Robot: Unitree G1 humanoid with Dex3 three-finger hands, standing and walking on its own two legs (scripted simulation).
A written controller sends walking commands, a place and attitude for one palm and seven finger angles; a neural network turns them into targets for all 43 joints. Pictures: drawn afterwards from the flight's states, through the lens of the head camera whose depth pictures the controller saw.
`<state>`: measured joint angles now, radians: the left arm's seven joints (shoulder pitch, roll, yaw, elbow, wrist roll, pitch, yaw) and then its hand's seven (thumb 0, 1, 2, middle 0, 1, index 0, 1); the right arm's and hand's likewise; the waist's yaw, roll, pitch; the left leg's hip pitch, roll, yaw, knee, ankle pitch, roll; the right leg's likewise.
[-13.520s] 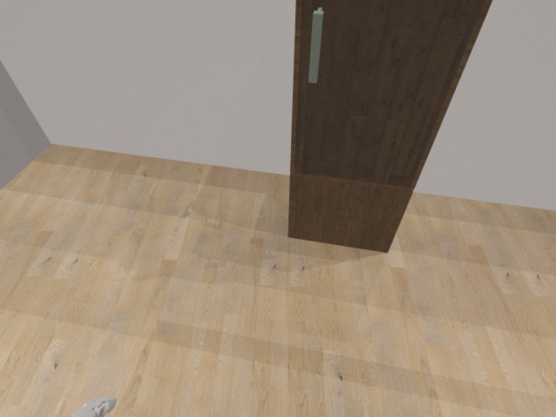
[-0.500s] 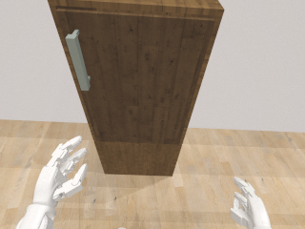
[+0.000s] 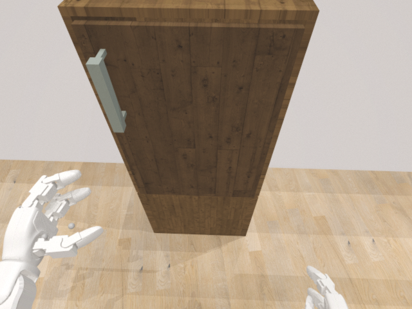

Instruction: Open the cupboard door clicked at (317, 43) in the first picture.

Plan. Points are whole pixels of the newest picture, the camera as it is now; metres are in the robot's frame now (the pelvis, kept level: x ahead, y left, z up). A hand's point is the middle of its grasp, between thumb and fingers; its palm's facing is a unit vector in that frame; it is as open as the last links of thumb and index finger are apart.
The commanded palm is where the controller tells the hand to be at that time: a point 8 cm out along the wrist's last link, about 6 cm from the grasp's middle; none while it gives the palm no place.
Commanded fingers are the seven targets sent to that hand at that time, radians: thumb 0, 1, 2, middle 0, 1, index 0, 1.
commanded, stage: raise the hand with hooked fingers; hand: left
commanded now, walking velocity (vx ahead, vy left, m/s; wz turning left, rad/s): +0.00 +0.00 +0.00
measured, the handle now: (111, 93) +0.50 +0.23 +0.15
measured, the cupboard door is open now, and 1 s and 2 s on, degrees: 0 0 0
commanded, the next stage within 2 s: move the hooked fingers beside the handle in 1.22 s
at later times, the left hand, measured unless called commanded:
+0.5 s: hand (23, 195) +0.26 +0.30 +0.14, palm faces +0.06 -1.00 -0.06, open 13.8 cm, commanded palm +0.23 +0.35 +0.15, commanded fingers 0.00 -0.50 0.30 -0.30 -1.20 -0.30 -1.20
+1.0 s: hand (23, 172) +0.28 +0.30 +0.16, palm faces +0.06 -1.00 -0.06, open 14.0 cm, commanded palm +0.25 +0.34 +0.17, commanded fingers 0.00 -0.50 0.30 -0.30 -1.20 -0.30 -1.20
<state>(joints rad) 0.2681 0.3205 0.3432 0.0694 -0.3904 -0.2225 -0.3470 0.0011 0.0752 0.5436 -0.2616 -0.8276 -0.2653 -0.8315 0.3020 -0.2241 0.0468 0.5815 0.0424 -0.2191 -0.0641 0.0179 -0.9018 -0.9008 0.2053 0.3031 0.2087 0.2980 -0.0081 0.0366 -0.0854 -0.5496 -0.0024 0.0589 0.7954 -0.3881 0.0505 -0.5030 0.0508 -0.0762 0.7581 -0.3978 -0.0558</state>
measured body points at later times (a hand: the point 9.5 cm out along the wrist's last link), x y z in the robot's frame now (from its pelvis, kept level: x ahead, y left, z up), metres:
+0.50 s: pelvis -0.01 +0.03 +0.02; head +0.00 +0.03 +0.47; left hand +0.25 +0.35 +0.14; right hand +0.19 -0.19 -0.04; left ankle +0.01 +0.08 -0.71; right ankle -0.01 -0.08 -0.71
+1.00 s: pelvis +0.00 +0.02 +0.03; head +0.00 +0.01 +0.48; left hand +0.28 +0.35 +0.17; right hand +0.17 -0.22 -0.05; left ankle +0.01 +0.08 -0.71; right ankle -0.01 -0.08 -0.71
